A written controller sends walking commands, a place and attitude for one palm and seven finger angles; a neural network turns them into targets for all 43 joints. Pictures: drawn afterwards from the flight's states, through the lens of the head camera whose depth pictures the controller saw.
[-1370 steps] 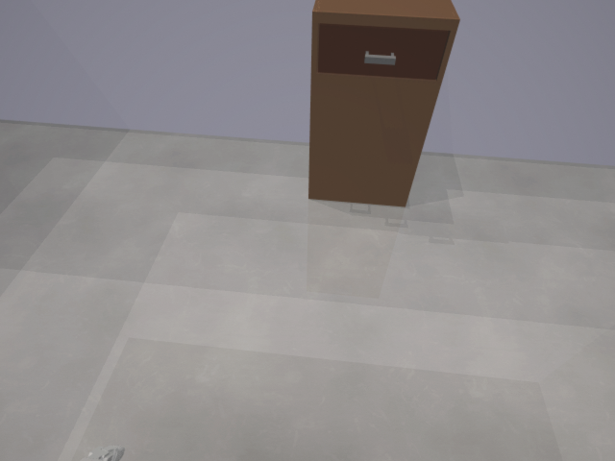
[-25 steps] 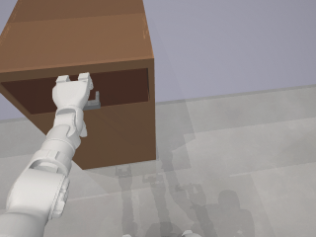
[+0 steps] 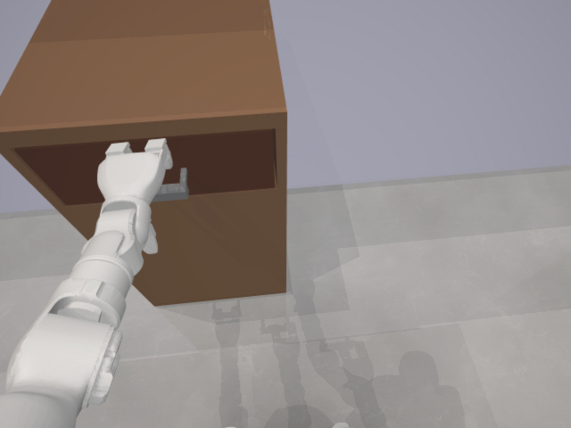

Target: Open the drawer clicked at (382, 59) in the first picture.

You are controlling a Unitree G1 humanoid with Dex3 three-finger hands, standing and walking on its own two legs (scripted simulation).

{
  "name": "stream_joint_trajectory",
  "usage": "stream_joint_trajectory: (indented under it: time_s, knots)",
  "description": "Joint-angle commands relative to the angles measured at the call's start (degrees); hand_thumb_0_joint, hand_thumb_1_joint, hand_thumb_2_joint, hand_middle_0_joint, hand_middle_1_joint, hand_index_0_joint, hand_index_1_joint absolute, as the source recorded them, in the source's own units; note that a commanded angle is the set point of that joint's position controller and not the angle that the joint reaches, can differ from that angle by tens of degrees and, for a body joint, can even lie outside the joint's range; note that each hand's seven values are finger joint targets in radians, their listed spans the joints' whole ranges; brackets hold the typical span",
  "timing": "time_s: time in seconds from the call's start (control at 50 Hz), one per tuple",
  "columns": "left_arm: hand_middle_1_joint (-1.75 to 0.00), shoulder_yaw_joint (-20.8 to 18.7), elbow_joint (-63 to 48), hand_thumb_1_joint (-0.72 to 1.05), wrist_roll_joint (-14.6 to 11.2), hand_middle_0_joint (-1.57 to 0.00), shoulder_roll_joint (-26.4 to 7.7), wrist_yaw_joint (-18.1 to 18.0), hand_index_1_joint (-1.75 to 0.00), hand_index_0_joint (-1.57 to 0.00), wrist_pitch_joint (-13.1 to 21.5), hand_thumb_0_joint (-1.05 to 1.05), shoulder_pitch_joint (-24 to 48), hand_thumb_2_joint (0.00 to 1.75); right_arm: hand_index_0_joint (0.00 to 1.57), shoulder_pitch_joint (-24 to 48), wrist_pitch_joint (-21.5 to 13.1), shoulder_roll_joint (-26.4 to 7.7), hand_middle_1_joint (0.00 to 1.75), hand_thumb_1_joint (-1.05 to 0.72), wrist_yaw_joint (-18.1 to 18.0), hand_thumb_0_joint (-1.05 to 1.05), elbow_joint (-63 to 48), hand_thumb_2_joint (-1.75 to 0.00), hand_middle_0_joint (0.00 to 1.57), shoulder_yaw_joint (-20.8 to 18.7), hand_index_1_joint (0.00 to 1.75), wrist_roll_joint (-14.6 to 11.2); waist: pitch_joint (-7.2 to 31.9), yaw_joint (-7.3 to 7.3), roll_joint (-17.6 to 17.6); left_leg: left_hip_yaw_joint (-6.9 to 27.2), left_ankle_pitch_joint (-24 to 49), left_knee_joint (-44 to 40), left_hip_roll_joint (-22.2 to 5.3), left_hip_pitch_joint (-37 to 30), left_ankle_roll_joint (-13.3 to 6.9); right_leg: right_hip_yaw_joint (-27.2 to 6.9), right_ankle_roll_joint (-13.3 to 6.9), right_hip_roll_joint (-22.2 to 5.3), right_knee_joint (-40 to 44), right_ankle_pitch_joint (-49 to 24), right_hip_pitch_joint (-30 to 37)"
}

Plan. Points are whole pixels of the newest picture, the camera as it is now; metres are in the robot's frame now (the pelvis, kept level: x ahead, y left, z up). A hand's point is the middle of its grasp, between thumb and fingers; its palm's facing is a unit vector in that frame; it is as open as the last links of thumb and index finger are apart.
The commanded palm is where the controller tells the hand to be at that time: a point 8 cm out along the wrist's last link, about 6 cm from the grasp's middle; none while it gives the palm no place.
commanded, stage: re-aim the fingers above the handle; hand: left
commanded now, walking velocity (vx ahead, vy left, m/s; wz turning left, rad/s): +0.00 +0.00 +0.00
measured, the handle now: (159, 184) +0.53 +0.22 -0.03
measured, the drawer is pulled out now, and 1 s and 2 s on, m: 0.00 0.00 0.00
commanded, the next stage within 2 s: lower the fingers behind the handle in 0.16 s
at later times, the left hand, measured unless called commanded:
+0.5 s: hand (154, 203) +0.45 +0.20 +0.01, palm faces -0.05 -0.02 -1.00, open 13.8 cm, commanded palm +0.44 +0.21 +0.06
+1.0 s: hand (159, 210) +0.46 +0.20 -0.02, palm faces -0.04 +0.00 -1.00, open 13.8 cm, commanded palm +0.44 +0.21 +0.03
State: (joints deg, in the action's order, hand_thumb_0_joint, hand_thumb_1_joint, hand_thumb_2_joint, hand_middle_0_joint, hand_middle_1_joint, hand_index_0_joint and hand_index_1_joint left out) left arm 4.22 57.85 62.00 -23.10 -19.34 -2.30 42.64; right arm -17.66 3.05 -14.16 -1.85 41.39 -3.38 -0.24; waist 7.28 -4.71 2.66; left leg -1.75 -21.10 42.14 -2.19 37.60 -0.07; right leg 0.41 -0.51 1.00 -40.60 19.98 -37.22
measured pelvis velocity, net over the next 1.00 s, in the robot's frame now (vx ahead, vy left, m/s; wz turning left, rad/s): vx -0.02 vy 0.00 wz -0.01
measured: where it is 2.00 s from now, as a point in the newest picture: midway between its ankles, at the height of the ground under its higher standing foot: outside the picture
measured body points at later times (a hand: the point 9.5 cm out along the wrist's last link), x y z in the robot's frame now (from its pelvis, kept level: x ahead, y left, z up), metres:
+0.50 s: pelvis -0.01 +0.00 +0.00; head +0.08 +0.00 +0.44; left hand +0.45 +0.20 +0.06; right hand +0.02 -0.27 -0.14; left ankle -0.02 +0.12 -0.71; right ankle -0.01 -0.12 -0.71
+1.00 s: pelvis -0.02 +0.00 -0.02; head +0.09 +0.00 +0.42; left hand +0.46 +0.20 +0.03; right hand +0.00 -0.26 -0.15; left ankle -0.02 +0.12 -0.71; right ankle -0.01 -0.12 -0.71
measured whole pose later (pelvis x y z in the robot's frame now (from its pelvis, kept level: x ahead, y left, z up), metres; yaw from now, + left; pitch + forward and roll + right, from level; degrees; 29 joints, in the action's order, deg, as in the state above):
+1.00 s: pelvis -0.02 +0.00 -0.02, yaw +0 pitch +21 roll -1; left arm 3.0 64.3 64.3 -23.1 -25.0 -1.8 47.0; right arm -19.1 1.4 -13.7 -1.2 43.2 -3.1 1.2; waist 8.7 -6.7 2.6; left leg -1.8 -23.0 50.7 -2.3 48.9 -0.5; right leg 0.2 -0.2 1.0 -48.7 21.6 -48.5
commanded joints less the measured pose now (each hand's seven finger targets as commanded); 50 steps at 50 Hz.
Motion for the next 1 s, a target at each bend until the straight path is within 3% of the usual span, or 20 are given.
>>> stream_joint_trajectory:
  time_s: [0.0,0.12,0.22,0.28,0.32,0.38,0.42,0.52,0.58,0.64,0.66,0.68,0.78,0.82,0.84,0.86,0.9,0.92,0.94,0.98]
  knots:
    - [-1.2,-2.92,-12.88,-0.5,0.06,-0.3,-11.9,-1.65,-1.2,-0.3,2.12,0.0,25.25,0.3,0.2,-6.41,-1.18,-8.29,0.3,-0.9,-0.72,0.0,-3.33,-0.9,0.2,-3.33,0.3,0.44,22.98,-1.64,-1.08,-0.67,24.35,-1.37,3.18,-15.02,-2.28,0.54,-0.74,2.21,3.09,-24.33,10.61]
    - [-1.2,-5.72,-11.63,-0.5,1.08,-0.3,-14.76,-3.88,-1.2,-0.3,1.87,0.0,23.85,0.3,0.2,-6.2,-1.17,-8.22,0.3,-0.9,-0.32,0.0,-3.16,-0.9,0.2,-3.24,0.3,0.42,23.46,-0.24,0.5,-0.95,23.46,-1.22,3.46,-13.3,-1.99,0.32,-1.0,2.23,2.44,-23.45,10.76]
    - [-1.2,-4.16,-11.2,-0.5,0.87,-0.3,-12.41,-4.21,-1.2,-0.3,0.5,0.0,23.93,0.3,0.2,-6.28,-1.26,-8.18,0.3,-0.9,0.03,0.0,-3.19,-0.9,0.2,-3.49,0.3,0.4,24.42,-0.6,0.22,-0.86,24.69,-1.31,3.17,-14.58,-1.9,0.74,-1.01,2.49,2.39,-23.55,10.57]
    - [-1.2,-1.2,-8.84,-0.5,0.49,-0.3,-9.37,-3.45,-1.2,-0.3,-0.15,0.0,25.52,0.3,0.2,-6.44,-1.29,-8.31,0.3,-0.9,-0.06,0.0,-2.77,-0.9,0.2,-3.31,0.3,0.3,21.17,-2.14,-1.28,-0.48,22.3,-1.74,3.1,-13.65,-1.94,1.0,-1.0,2.58,3.25,-21.11,8.5]
    - [-1.2,-3.22,-7.83,-0.5,0.48,-0.3,-12.13,-3.12,-1.2,-0.3,0.11,0.0,24.46,0.3,0.2,-6.71,-1.38,-8.7,0.3,-0.9,-0.29,0.0,-2.64,-0.9,0.2,-3.2,0.3,0.27,21.03,-1.52,-2.05,-0.49,20.52,-1.88,3.15,-12.3,-2.03,0.63,-0.92,2.4,3.06,-20.12,8.61]
    - [-1.2,-3.24,-10.54,-0.5,0.8,-0.3,-11.79,-3.05,-1.2,-0.3,1.89,0.0,25.75,0.3,0.2,-7.01,-1.55,-8.42,0.3,-0.9,-0.34,0.0,-2.82,-0.9,0.2,-3.41,0.3,0.61,23.69,-1.06,0.47,-0.26,22.75,-1.2,3.01,-13.61,-1.87,0.69,-1.26,2.39,2.06,-20.88,8.35]
    - [-1.2,-3.29,-8.74,-0.5,1.25,-0.3,-10.92,-3.76,-1.2,-0.3,2.22,0.0,23.39,0.3,0.2,-7.11,-1.62,-8.26,0.3,-0.9,-0.2,0.0,-2.67,-0.9,0.2,-3.44,0.3,0.66,21.89,-1.06,-0.32,-0.37,21.79,-0.61,2.92,-12.4,-1.87,0.79,-1.16,2.49,1.73,-20.02,6.62]
    - [-1.2,-5.29,-8.25,-0.5,2.2,-0.3,-13.05,-6.62,-1.2,-0.3,1.86,0.0,24.39,0.3,0.2,-7.15,-1.91,-8.36,0.3,-0.9,0.29,0.0,-2.34,-0.9,0.2,-3.42,0.3,0.89,23.07,-0.78,-0.3,-0.25,19.78,0.33,3.03,-9.78,-1.75,0.73,-1.21,2.5,0.34,-18.39,5.72]
    - [-1.2,-5.18,-8.31,-0.5,2.56,-0.3,-13.16,-7.7,-1.2,-0.3,0.81,0.0,26.98,0.3,0.2,-7.22,-2.0,-8.42,0.3,-0.9,0.49,0.0,-1.91,-0.9,0.2,-3.48,0.3,1.09,24.16,-1.28,0.68,-0.13,20.46,0.94,2.92,-9.93,-1.69,0.88,-1.36,2.55,-0.26,-18.52,5.02]
    - [-1.2,-2.57,-7.43,-0.5,2.55,-0.3,-10.58,-7.87,-1.2,-0.3,0.0,0.0,28.86,0.3,0.2,-7.56,-2.36,-8.27,0.3,-0.9,0.38,0.0,-1.63,-0.9,0.2,-3.49,0.3,1.15,23.99,-2.7,0.24,-0.19,19.13,1.53,2.82,-9.76,-1.84,0.83,-1.0,2.54,-0.14,-17.61,3.35]
    - [-1.2,-4.16,-7.02,-0.5,2.35,-0.3,-12.28,-7.76,-1.2,-0.3,-0.2,0.0,27.97,0.3,0.2,-7.71,-2.28,-8.41,0.3,-0.9,0.36,0.0,-1.52,-0.9,0.2,-3.56,0.3,1.1,25.01,-2.01,0.33,-0.04,18.65,1.53,2.81,-9.67,-1.76,0.76,-1.07,2.56,-0.46,-17.08,3.77]
    - [-1.2,-3.63,-7.55,-0.5,2.03,-0.3,-11.93,-7.43,-1.2,-0.3,-0.1,0.0,29.17,0.3,0.2,-7.71,-2.3,-8.49,0.3,-0.9,0.23,0.0,-1.49,-0.9,0.2,-3.53,0.3,1.23,25.73,-2.52,0.97,0.21,19.52,1.84,2.79,-10.3,-1.78,0.72,-1.18,2.61,-0.64,-17.63,3.54]
    - [-1.2,-1.23,-5.39,-0.5,1.84,-0.3,-8.85,-6.6,-1.2,-0.3,0.49,0.0,29.06,0.3,0.2,-8.29,-2.69,-8.27,0.3,-0.9,0.09,0.0,-1.07,-0.9,0.2,-3.4,0.3,1.33,23.94,-3.38,1.37,0.66,18.25,2.72,2.62,-9.26,-1.69,1.14,-1.26,2.62,-1.26,-15.66,0.21]
    - [-1.2,-3.74,-4.36,-0.5,1.95,-0.3,-12.08,-6.97,-1.2,-0.3,0.67,0.0,28.61,0.3,0.2,-8.62,-2.68,-8.67,0.3,-0.9,-0.06,0.0,-0.84,-0.9,0.2,-3.21,0.3,1.38,24.12,-3.01,-0.32,0.64,16.97,3.39,2.61,-7.08,-1.92,0.72,-1.03,2.48,-1.95,-15.3,0.17]
    - [-1.2,-3.87,-3.7,-0.5,2.14,-0.3,-12.4,-7.28,-1.2,-0.3,0.63,0.0,28.03,0.3,0.2,-8.4,-2.68,-8.54,0.3,-0.9,-0.06,0.0,-0.99,-0.9,0.2,-2.97,0.3,1.6,24.12,-2.55,0.07,0.46,16.5,3.5,2.86,-6.0,-1.92,0.75,-0.97,2.33,-2.06,-15.0,0.55]
    - [-1.2,-2.89,-3.28,-0.5,2.48,-0.3,-11.38,-7.35,-1.2,-0.3,0.35,0.0,28.28,0.3,0.2,-8.66,-2.67,-8.47,0.3,-0.9,-0.01,0.0,-0.96,-0.9,0.2,-3.12,0.3,1.47,24.28,-3.28,-0.3,0.49,16.12,3.84,2.75,-5.81,-1.94,0.68,-0.98,2.41,-2.28,-14.91,-0.05]
    - [-1.2,-3.3,-2.5,-0.5,2.43,-0.3,-11.37,-7.35,-1.2,-0.3,0.19,0.0,26.45,0.3,0.2,-8.82,-2.75,-8.41,0.3,-0.9,0.17,0.0,-1.08,-0.9,0.2,-3.05,0.3,1.76,25.42,-2.52,0.61,0.11,17.14,4.46,2.9,-5.47,-1.94,0.71,-0.98,2.34,-2.86,-15.99,0.45]
    - [-1.2,-4.92,-2.15,-0.5,2.16,-0.3,-13.34,-7.25,-1.2,-0.3,-0.03,0.0,25.84,0.3,0.2,-8.92,-2.51,-8.71,0.3,-0.9,0.24,0.0,-0.97,-0.9,0.2,-3.02,0.3,1.54,24.83,-2.28,-0.4,0.28,16.71,4.59,2.74,-4.43,-1.87,0.65,-1.02,2.37,-3.25,-15.97,0.4]
    - [-1.2,-4.02,-1.75,-0.5,2.3,-0.3,-12.86,-7.31,-1.2,-0.3,-0.16,0.0,26.59,0.3,0.2,-8.78,-2.49,-8.67,0.3,-0.9,0.14,0.0,-1.08,-0.9,0.2,-2.79,0.3,1.71,24.4,-2.64,-0.71,0.22,16.56,4.79,2.88,-3.49,-1.99,0.62,-0.83,2.33,-3.32,-16.15,0.49]
    - [-1.2,-5.52,-2.65,-0.5,1.86,-0.3,-14.28,-7.03,-1.2,-0.3,-0.06,0.0,26.21,0.3,0.2,-9.07,-2.38,-8.79,0.3,-0.9,0.31,0.0,-1.2,-0.9,0.2,-2.99,0.3,1.74,26.86,-2.16,-0.29,0.17,17.44,5.39,2.91,-3.58,-1.97,0.37,-0.93,2.26,-3.87,-17.32,1.74]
